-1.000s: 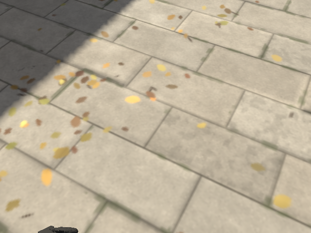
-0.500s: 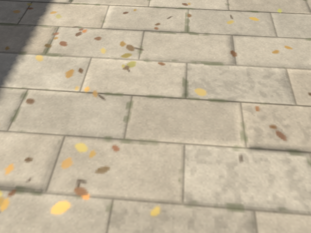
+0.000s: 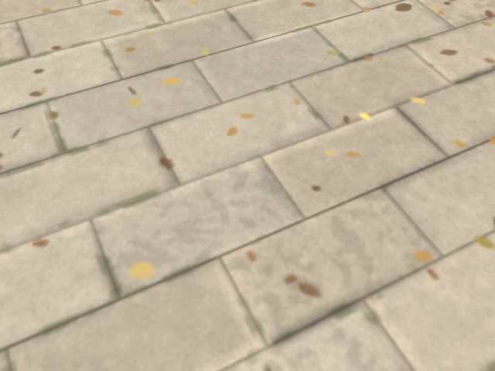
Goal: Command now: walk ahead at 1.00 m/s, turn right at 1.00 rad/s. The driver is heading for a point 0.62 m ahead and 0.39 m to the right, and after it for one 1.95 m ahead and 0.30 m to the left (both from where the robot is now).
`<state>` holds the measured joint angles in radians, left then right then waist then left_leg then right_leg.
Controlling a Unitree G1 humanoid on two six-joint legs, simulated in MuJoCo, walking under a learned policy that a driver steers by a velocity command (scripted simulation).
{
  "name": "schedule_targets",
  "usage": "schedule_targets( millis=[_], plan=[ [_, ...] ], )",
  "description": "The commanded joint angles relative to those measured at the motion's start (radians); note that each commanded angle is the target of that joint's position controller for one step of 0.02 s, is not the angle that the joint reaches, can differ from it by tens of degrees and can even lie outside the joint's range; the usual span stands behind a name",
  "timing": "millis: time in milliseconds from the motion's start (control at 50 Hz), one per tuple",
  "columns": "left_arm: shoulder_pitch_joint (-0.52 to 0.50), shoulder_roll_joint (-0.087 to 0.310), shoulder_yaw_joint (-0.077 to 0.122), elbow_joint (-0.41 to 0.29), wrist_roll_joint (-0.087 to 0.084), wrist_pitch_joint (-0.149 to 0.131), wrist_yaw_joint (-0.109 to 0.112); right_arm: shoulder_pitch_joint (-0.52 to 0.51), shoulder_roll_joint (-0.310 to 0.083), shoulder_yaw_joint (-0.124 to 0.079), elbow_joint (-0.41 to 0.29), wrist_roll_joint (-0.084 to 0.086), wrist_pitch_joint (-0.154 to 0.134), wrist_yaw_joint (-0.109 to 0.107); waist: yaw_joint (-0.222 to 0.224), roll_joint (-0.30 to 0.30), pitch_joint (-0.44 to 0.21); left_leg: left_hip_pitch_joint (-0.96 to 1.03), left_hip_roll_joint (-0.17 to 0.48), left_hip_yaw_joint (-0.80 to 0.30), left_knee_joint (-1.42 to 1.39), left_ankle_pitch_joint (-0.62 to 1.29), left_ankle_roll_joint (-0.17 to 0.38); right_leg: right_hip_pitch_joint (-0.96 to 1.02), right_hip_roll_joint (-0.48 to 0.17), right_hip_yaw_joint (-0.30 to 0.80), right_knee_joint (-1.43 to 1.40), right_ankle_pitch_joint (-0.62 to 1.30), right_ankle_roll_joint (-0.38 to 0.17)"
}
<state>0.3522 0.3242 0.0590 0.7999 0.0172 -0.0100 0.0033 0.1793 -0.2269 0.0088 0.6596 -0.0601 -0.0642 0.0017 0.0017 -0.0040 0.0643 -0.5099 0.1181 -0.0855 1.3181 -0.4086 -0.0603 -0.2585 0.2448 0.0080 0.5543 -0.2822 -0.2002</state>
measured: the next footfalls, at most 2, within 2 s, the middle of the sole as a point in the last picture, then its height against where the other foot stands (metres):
left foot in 0.24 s outside the picture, level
right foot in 0.60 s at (302, 315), level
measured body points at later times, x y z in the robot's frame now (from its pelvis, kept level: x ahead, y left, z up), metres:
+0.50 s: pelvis +0.41 +0.05 +0.02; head +0.46 +0.01 +0.47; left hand +0.74 +0.19 -0.04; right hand +0.31 -0.24 -0.10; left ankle +0.42 +0.18 -0.72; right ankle +0.48 -0.09 -0.68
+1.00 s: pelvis +0.56 +0.03 +0.00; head +0.59 +0.05 +0.45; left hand +0.72 +0.32 -0.10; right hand +0.73 -0.27 -0.07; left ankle +0.59 +0.13 -0.72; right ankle +0.58 -0.13 -0.72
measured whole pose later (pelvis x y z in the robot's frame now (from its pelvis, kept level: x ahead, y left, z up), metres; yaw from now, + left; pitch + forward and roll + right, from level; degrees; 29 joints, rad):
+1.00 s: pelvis +0.56 +0.03 +0.00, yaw +3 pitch +1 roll -3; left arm 0.08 0.30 0.09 0.77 -0.02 0.00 0.03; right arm 0.19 -0.34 -0.09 0.62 0.01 0.06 0.01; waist -0.01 0.01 0.04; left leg -0.39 0.07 0.05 0.66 -0.28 0.03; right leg -0.29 -0.14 -0.25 0.59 -0.28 0.04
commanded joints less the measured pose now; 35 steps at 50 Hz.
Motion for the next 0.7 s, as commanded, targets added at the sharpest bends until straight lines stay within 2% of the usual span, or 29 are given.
schedule_targets(
  millis=[20, 60, 80, 120, 160, 180, 200, 220, 240, 260, 280, 300, 320, 340, 360, 380, 420, 440, 460, 480, 520, 560, 580, 600, 620, 640, 660, 680, 700],
  plan=[
    [-0.048, 0.143, 0.036, -0.093, -0.01, -0.064, 0.006, 0.006, -0.164, -0.041, -0.084, -0.012, 0.027, 0.002, -0.051, 0.087, 0.018, -0.109, 0.034, 0.044, -0.211, -0.016, -0.035, -0.05, -0.282, 0.44, -0.361, 0.195, -0.18],
    [-0.049, 0.146, 0.042, -0.088, -0.005, -0.075, -0.002, -0.123, -0.121, -0.023, -0.136, 0.005, 0.025, 0.013, -0.023, 0.054, 0.048, -0.024, 0.014, 0.068, -0.404, 0.205, -0.035, -0.149, -0.226, 0.391, -0.385, 0.233, -0.145],
    [-0.045, 0.152, 0.047, -0.085, -0.006, -0.078, -0.007, -0.152, -0.11, -0.018, -0.146, 0.016, 0.023, 0.017, -0.007, 0.035, 0.037, 0.037, -0.005, 0.074, -0.499, 0.333, -0.026, -0.162, -0.206, 0.371, -0.383, 0.287, -0.117],
    [-0.01, 0.167, 0.055, -0.068, -0.02, -0.08, -0.017, -0.179, -0.113, -0.017, -0.148, 0.033, 0.019, 0.019, 0.029, 0.006, 0.003, 0.144, -0.047, 0.085, -0.625, 0.481, -0.003, -0.121, -0.216, 0.376, -0.373, 0.395, -0.079],
    [0.021, 0.176, 0.061, -0.054, -0.023, -0.075, -0.016, -0.188, -0.143, -0.027, -0.152, 0.038, 0.018, 0.013, 0.044, -0.017, -0.019, 0.189, -0.076, 0.076, -0.717, 0.472, 0.018, -0.006, -0.24, 0.405, -0.313, 0.503, -0.045],
    [0.023, 0.189, 0.064, -0.052, -0.021, -0.072, -0.011, -0.148, -0.17, -0.037, -0.141, 0.038, 0.016, 0.007, 0.026, -0.021, -0.05, 0.243, -0.101, 0.068, -0.754, 0.424, 0.026, 0.057, -0.24, 0.414, -0.234, 0.621, -0.02],
    [0.019, 0.215, 0.07, -0.05, -0.014, -0.069, -0.01, -0.052, -0.213, -0.056, -0.113, 0.039, 0.013, -0.004, -0.02, -0.014, -0.121, 0.345, -0.132, 0.069, -0.755, 0.332, 0.036, 0.107, -0.234, 0.409, -0.094, 0.755, 0.006],
    [-0.024, 0.248, 0.075, -0.055, -0.01, -0.069, -0.013, 0.127, -0.251, -0.078, -0.074, 0.041, 0.008, -0.019, -0.138, -0.003, -0.209, 0.541, -0.131, 0.08, -0.766, 0.263, 0.043, 0.063, -0.213, 0.383, 0.136, 0.788, 0.033],
    [-0.06, 0.188, 0.059, -0.072, -0.007, -0.078, -0.016, 0.334, -0.312, -0.102, -0.033, 0.021, 0.002, -0.041, -0.229, 0.026, -0.301, 0.77, -0.019, -0.006, -0.754, 0.119, 0.065, -0.068, -0.158, 0.332, 0.437, 0.647, 0.064],
    [-0.021, 0.003, 0.015, -0.122, -0.035, -0.079, -0.005, 0.386, -0.378, -0.112, -0.024, -0.027, -0.006, -0.049, -0.167, 0.304, -0.383, 0.966, 0.314, -0.418, -0.865, 0.07, 0.121, -0.347, -0.042, 0.206, 0.772, -0.248, 0.096],
    [0.048, 0.072, 0.011, -0.149, -0.03, -0.068, 0.007, 0.288, -0.382, -0.123, -0.04, -0.013, -0.001, -0.034, -0.078, 0.405, -0.456, 0.941, 0.399, -0.759, -0.958, 0.203, 0.198, -0.46, -0.086, 0.145, 0.901, -0.248, 0.101],
    [-0.021, 0.125, 0.022, -0.116, -0.003, -0.048, 0.015, 0.175, -0.261, -0.099, -0.063, -0.002, 0.003, -0.029, -0.071, 0.221, -0.309, 0.799, 0.349, -0.572, -0.938, 0.311, 0.203, -0.484, -0.174, 0.111, 0.898, -0.151, 0.107],
    [-0.079, 0.12, 0.021, -0.108, 0.015, -0.038, 0.004, 0.144, -0.183, -0.077, -0.046, 0.008, 0.004, -0.019, -0.073, 0.109, -0.197, 0.655, 0.277, -0.388, -0.913, 0.54, 0.213, -0.458, -0.196, 0.085, 0.859, -0.104, 0.121],
    [-0.109, 0.089, 0.018, -0.111, 0.023, -0.031, -0.01, 0.152, -0.154, -0.066, -0.018, 0.007, 0.002, -0.013, -0.059, 0.071, -0.147, 0.576, 0.223, -0.27, -0.91, 0.704, 0.209, -0.444, -0.21, 0.086, 0.822, -0.107, 0.133],
    [-0.15, 0.053, 0.017, -0.154, -0.075, -0.031, -0.002, 0.097, -0.155, -0.073, -0.024, 0.053, -0.028, -0.015, -0.052, 0.174, -0.091, 0.531, 0.142, -0.163, -0.968, 0.817, 0.197, -0.432, -0.256, 0.097, 0.811, -0.14, 0.156],
    [-0.129, 0.048, 0.006, -0.162, -0.083, -0.028, -0.005, 0.088, -0.161, -0.073, 0.003, 0.068, -0.049, -0.012, -0.02, 0.218, -0.089, 0.498, 0.162, -0.169, -0.978, 0.879, 0.228, -0.424, -0.263, 0.117, 0.76, -0.152, 0.167],
    [-0.151, 0.021, -0.009, -0.163, -0.048, -0.024, -0.009, 0.049, -0.152, -0.073, 0.03, 0.087, -0.064, -0.001, 0.014, 0.116, -0.056, 0.414, 0.157, -0.126, -1.002, 0.911, 0.249, -0.379, -0.275, 0.116, 0.501, -0.17, 0.188],
    [-0.194, 0.008, -0.018, -0.175, -0.03, -0.03, -0.014, 0.017, -0.196, -0.084, 0.029, 0.091, -0.058, -0.002, 0.027, 0.087, -0.057, 0.352, 0.133, -0.092, -1.02, 0.919, 0.251, -0.318, -0.272, 0.063, 0.36, -0.107, 0.196],
    [-0.213, 0.0, -0.03, -0.176, -0.018, -0.043, -0.025, -0.005, -0.242, -0.099, 0.026, 0.1, -0.05, -0.006, 0.024, 0.088, -0.073, 0.287, 0.09, -0.038, -1.026, 0.916, 0.242, -0.207, -0.255, 0.03, 0.211, 0.038, 0.198],
    [-0.233, 0.005, -0.031, -0.17, -0.017, -0.054, -0.039, 0.014, -0.273, -0.11, 0.031, 0.104, -0.045, -0.011, 0.015, 0.1, -0.103, 0.259, 0.064, -0.017, -1.03, 0.868, 0.231, -0.105, -0.224, 0.019, 0.117, 0.178, 0.201],
    [-0.254, 0.04, -0.021, -0.164, -0.015, -0.06, -0.052, 0.036, -0.301, -0.119, 0.039, 0.106, -0.044, -0.015, 0.029, 0.093, -0.131, 0.26, 0.068, -0.036, -1.012, 0.78, 0.207, 0.012, -0.208, 0.044, 0.018, 0.348, 0.186],
    [-0.234, 0.085, 0.0, -0.148, 0.003, -0.058, -0.035, 0.043, -0.292, -0.118, 0.04, 0.106, -0.044, -0.014, 0.062, 0.068, -0.143, 0.254, 0.034, -0.038, -0.917, 0.746, 0.159, 0.125, -0.208, 0.049, -0.072, 0.443, 0.151],
    [-0.212, 0.114, 0.012, -0.142, 0.017, -0.056, -0.02, 0.057, -0.269, -0.113, 0.041, 0.103, -0.043, -0.013, 0.079, 0.06, -0.155, 0.222, -0.01, -0.027, -0.823, 0.713, 0.124, 0.206, -0.228, 0.05, -0.095, 0.518, 0.132],
    [-0.15, 0.178, 0.029, -0.143, 0.035, -0.053, 0.002, 0.066, -0.221, -0.095, 0.016, 0.086, -0.04, -0.012, 0.099, -0.029, -0.231, 0.106, -0.086, 0.008, -0.607, 0.442, 0.071, 0.374, -0.379, 0.158, -0.049, 0.905, 0.083],
    [-0.127, 0.194, 0.024, -0.166, 0.066, -0.033, 0.018, 0.218, -0.132, -0.064, 0.017, 0.087, -0.027, -0.013, 0.056, -0.258, -0.424, -0.067, -0.152, 0.033, -0.241, -0.3, 0.015, 0.561, -0.71, 0.421, -0.003, 1.281, -0.094],
    [-0.132, 0.142, 0.014, -0.172, 0.039, -0.012, 0.015, 0.3, -0.203, -0.082, 0.047, 0.097, -0.006, -0.011, 0.053, -0.222, -0.507, -0.076, -0.119, -0.04, -0.079, -0.355, 0.002, 0.538, -0.71, 0.42, 0.015, 1.233, -0.145],
    [-0.179, 0.125, 0.014, -0.172, 0.004, -0.001, 0.009, 0.263, -0.241, -0.096, 0.034, 0.108, 0.013, -0.012, 0.036, -0.191, -0.442, -0.165, -0.089, 0.001, -0.027, -0.289, -0.013, 0.48, -0.675, 0.377, -0.048, 0.927, -0.151],
    [-0.231, 0.09, 0.008, -0.166, -0.016, 0.003, 0.01, 0.21, -0.239, -0.102, 0.032, 0.104, 0.036, -0.026, 0.023, -0.125, -0.343, -0.202, -0.054, 0.03, -0.044, -0.215, -0.027, 0.377, -0.612, 0.321, -0.107, 0.684, -0.107],
    [-0.28, 0.065, 0.002, -0.163, -0.018, 0.005, 0.014, 0.192, -0.235, -0.109, 0.031, 0.098, 0.06, -0.04, 0.002, -0.115, -0.261, -0.19, -0.035, 0.037, -0.045, -0.165, -0.047, 0.263, -0.579, 0.274, -0.155, 0.552, -0.076]
  ],
)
